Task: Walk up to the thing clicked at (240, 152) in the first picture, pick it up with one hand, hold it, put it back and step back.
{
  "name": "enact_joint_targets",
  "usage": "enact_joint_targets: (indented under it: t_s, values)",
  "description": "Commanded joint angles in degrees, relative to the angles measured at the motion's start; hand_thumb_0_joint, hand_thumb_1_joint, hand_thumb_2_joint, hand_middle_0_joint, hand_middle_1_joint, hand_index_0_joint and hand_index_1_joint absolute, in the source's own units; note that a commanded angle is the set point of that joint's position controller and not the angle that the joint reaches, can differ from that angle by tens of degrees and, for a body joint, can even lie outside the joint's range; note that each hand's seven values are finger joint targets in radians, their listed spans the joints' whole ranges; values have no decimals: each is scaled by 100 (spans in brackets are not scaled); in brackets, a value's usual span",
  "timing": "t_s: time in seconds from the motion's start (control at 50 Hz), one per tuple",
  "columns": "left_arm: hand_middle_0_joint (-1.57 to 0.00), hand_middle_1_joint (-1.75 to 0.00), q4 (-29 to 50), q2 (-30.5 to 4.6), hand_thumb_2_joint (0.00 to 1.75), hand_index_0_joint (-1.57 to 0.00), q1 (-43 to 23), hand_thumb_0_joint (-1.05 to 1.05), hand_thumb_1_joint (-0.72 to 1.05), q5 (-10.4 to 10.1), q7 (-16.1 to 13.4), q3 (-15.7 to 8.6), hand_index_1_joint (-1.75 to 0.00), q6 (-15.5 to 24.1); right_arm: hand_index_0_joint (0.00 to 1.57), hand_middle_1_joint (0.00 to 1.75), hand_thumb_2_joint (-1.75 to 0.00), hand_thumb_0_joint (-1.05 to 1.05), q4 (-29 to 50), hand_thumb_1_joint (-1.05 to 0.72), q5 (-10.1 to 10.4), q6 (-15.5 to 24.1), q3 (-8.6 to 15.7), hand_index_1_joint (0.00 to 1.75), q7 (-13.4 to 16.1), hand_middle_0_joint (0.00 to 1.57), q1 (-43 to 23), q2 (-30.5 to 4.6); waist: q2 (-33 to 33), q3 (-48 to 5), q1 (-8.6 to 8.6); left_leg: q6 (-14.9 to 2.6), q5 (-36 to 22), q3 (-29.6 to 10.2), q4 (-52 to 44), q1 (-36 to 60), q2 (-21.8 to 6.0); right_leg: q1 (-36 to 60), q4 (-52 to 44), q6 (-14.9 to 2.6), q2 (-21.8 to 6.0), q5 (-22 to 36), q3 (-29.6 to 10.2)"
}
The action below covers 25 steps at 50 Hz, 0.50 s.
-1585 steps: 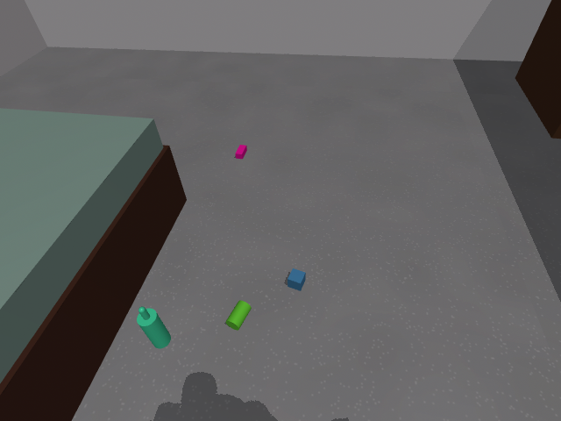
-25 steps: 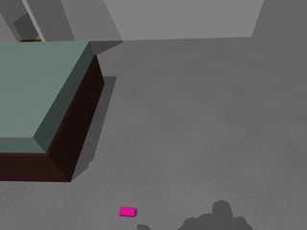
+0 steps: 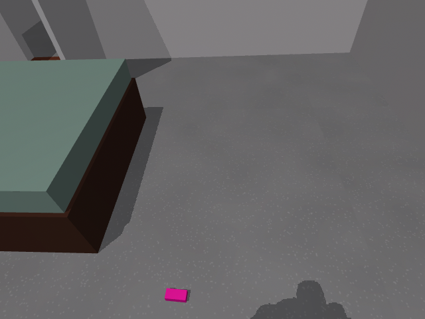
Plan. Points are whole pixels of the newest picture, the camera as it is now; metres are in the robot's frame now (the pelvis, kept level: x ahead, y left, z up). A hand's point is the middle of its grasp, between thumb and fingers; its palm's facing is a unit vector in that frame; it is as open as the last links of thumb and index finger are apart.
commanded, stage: walk up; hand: left
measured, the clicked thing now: (176, 295) +0.42 +0.23 -0.76
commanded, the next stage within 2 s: stand in 0.22 s
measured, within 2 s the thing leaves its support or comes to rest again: neither
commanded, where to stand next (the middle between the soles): +0.02 +0.00 m, yaw -1 degrees
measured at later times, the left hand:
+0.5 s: hand out of the picture +0.07 +0.25 -0.16, palm faces -0.03 -0.94 -0.34, open 7.4 cm
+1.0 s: hand out of the picture +0.04 +0.25 -0.16, palm faces -0.02 -0.94 -0.35, open 7.4 cm
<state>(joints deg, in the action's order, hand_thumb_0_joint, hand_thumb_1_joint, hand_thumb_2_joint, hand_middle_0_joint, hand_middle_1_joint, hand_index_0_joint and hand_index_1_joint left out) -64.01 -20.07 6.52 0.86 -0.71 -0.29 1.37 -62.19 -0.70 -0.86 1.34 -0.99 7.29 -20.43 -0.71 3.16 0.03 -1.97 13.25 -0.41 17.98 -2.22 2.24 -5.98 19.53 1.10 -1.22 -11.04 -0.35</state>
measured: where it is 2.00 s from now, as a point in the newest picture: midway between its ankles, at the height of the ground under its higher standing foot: outside the picture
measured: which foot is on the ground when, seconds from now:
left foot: down 0.00-1.00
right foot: down 0.00-1.00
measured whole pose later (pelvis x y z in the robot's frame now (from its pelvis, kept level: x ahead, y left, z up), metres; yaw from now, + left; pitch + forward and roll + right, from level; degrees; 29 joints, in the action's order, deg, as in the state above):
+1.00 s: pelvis -0.02 -0.01 +0.00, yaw +1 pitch -3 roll +0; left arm -64.6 -20.1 7.7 0.4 0.1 0.3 0.5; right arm -64.1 -0.6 0.6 -0.4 -0.3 8.0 -20.2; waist -0.2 3.3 0.1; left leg -1.3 11.0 -1.0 17.0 -3.2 1.8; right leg -6.3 17.5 0.6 -0.8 -8.4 0.3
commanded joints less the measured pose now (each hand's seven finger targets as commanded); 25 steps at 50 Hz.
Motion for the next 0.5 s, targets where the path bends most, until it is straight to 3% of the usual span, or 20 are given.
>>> enact_joint_targets:
  t_s: [0.0, 0.18, 0.22, 0.26, 0.3, 0.38, 0.48]
  values:
    - [-20, -30, 352, -1283, 90, -20, -301, 0, 90, 14, -82, -248, -30, 152, 20, 30, -90, 0, 356, -90, 17, 141, 263, 30, 81, 20, -270, -1172, 119, -476, -17, -21, -1221, -540, -246, -152, -789, 251, -125, -283, -609, 1416, -466]
    - [-20, -30, 391, -1287, 90, -20, -307, 0, 90, 22, -86, -246, -30, 155, 20, 30, -90, 0, 368, -90, 8, 126, 267, 30, 81, 20, -251, -1174, 120, -430, -1, -22, -1208, -513, -265, -192, -799, 226, -133, -288, -608, 1461, -484]
    - [-20, -30, 343, -1110, 90, -20, -252, 0, 90, -36, -60, -179, -30, 76, 20, 30, -90, 0, 298, -90, 36, 217, 196, 30, 136, 20, -256, -1172, 162, -357, 17, -3, -1774, -650, -296, -117, -955, 156, -167, -218, -606, 1514, -459]
    - [-20, -30, 356, -1135, 90, -20, -205, 0, 90, -43, -49, -185, -30, 60, 20, 30, -90, 0, 262, -90, 30, 243, 184, 30, 160, 20, -258, -1190, 91, -407, -14, 3, -1893, -618, -266, -84, -952, 206, -203, -208, -611, 1561, -461]
    - [-20, -30, 335, -1172, 90, -20, -184, 0, 90, -47, -36, -180, -30, 48, 20, 30, -90, 0, 255, -90, 39, 260, 159, 30, 163, 20, -285, -1182, 42, -361, -14, 25, -1720, -628, -335, -145, -936, 230, -252, -208, -612, 1402, -471]
    - [-20, -30, 346, -1186, 90, -20, -210, 0, 90, -26, -26, -182, -30, 40, 20, 30, -90, 0, 245, -90, 49, 274, 138, 30, 175, 20, -300, -1191, -9, -580, -15, 43, -1974, -619, -299, -61, -963, 397, -203, -232, -621, 1496, -437]
    - [-20, -30, 327, -1161, 90, -20, -179, 0, 90, -27, -16, -166, -30, 28, 20, 30, -90, 0, 197, -90, 43, 288, 111, 30, 186, 20, -282, -1175, 4, -466, -27, 51, -1716, -629, -345, -151, -947, 347, -251, -225, -630, 1388, -448]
